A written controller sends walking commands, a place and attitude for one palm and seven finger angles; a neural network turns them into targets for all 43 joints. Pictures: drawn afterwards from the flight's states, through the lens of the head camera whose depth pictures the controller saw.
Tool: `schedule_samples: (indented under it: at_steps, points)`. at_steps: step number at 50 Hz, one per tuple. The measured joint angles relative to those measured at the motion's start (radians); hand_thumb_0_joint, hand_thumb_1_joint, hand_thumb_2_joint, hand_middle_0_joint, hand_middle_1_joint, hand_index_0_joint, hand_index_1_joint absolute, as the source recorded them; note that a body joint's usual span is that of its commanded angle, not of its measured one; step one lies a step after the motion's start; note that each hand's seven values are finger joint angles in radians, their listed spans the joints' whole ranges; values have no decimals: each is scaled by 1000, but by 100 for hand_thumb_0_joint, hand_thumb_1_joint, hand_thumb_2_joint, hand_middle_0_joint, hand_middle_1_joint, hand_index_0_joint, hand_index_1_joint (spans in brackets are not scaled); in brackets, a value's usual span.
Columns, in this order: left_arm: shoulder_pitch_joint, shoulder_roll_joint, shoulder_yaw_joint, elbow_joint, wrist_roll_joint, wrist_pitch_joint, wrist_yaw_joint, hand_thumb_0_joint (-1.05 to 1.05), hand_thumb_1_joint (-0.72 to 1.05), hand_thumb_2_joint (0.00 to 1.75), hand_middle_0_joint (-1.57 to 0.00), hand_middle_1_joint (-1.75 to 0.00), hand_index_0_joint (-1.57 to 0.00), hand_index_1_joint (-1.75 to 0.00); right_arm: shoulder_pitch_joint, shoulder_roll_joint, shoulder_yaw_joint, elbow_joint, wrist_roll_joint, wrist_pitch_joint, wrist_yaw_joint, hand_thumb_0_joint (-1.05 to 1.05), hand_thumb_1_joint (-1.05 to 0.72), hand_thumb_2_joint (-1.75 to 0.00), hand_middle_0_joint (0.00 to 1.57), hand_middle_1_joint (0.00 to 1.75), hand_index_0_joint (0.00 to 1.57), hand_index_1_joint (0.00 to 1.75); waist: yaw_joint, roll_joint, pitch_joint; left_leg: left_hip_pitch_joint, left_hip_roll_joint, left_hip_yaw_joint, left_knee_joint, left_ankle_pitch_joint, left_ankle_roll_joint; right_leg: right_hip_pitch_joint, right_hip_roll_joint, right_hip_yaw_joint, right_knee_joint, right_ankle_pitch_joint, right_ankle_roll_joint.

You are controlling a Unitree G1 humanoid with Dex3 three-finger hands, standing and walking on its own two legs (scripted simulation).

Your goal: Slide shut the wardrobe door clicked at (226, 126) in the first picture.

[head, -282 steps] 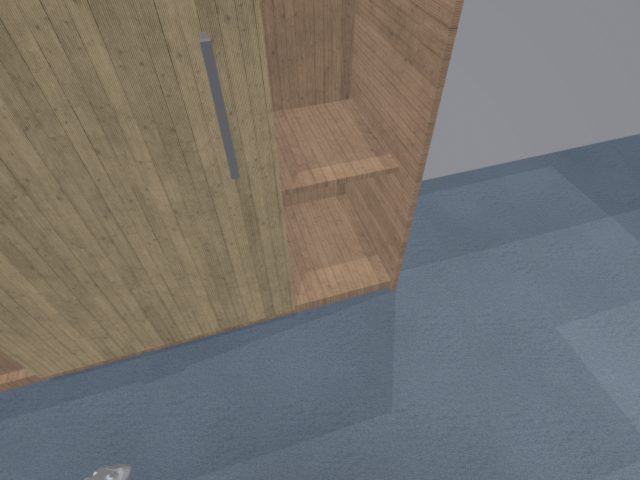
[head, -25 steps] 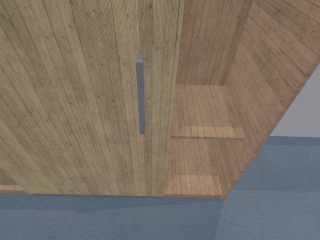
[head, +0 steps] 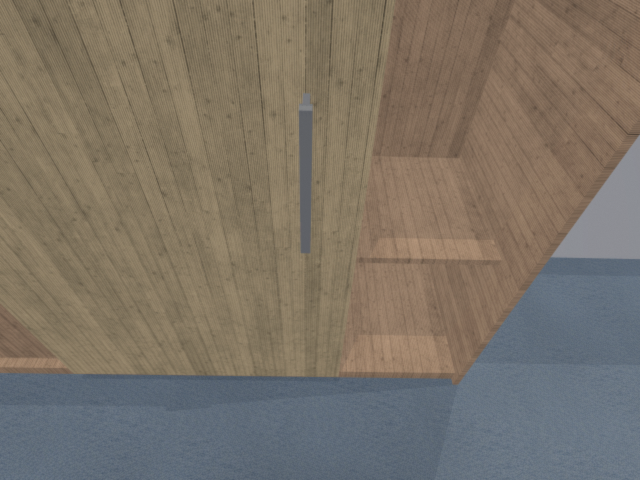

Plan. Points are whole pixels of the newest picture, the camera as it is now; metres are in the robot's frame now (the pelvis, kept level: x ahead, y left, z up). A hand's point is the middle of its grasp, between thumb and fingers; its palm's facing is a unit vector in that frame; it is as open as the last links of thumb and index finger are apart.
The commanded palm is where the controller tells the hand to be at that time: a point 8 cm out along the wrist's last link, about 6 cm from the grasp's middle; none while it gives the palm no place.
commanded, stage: look again from close up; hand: left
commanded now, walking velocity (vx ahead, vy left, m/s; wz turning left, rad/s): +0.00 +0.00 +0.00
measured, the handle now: (305, 183) +0.53 +0.06 +0.08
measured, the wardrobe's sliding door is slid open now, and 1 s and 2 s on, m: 0.38 0.38 0.38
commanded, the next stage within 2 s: shuffle to correct the standing spot in 1.12 s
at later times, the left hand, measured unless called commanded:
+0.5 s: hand out of the picture -0.03 +0.15 -0.18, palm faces +0.04 -0.98 -0.17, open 7.4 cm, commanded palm none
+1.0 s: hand out of the picture -0.02 +0.14 -0.18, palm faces +0.04 -0.98 -0.17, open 7.4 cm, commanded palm none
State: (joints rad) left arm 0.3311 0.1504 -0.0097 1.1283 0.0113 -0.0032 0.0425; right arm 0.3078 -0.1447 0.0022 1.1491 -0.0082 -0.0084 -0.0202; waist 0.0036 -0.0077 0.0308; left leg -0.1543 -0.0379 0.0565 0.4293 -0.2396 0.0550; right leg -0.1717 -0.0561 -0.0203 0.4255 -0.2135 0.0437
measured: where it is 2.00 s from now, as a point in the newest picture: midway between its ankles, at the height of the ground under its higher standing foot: outside the picture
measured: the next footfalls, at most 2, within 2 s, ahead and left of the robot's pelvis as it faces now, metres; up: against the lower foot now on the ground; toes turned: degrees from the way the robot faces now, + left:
none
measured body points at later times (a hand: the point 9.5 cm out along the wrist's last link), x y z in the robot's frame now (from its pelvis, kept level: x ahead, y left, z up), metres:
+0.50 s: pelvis -0.01 -0.01 +0.00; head -0.01 -0.01 +0.45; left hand -0.03 +0.20 -0.16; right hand -0.01 -0.22 -0.16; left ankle +0.00 +0.08 -0.74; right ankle +0.01 -0.15 -0.74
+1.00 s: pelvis -0.01 -0.02 +0.00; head +0.00 -0.02 +0.45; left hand -0.02 +0.19 -0.16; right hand -0.02 -0.23 -0.16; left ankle +0.00 +0.08 -0.74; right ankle +0.01 -0.15 -0.74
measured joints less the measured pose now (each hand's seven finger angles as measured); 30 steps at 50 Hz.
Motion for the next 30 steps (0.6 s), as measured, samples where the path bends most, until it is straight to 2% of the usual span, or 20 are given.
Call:
schedule_samples:
  at_steps: [14, 30]
  points:
    - [13, -36, 3, 8, 3, -6, 4, 1, 91, 90, -20, -30, -20, -30, 0, 21, -7, -6, 1, -5, -3, 1, -91, -89, 20, 30, 20, 30, -1, 6, -3, -11, -3, 7, -2, 8, 2, -19, -3, 8, 11, 4, 1]
    - [2, -37, 6, -5, 2, -13, 2, 1, 91, 90, -20, -30, -20, -30, -16, 11, -10, -15, 0, -3, -4, 1, -91, -90, 20, 30, 20, 30, -2, 12, -8, -22, 15, 3, 11, 5, -15, -29, 15, 3, 19, 2, -16]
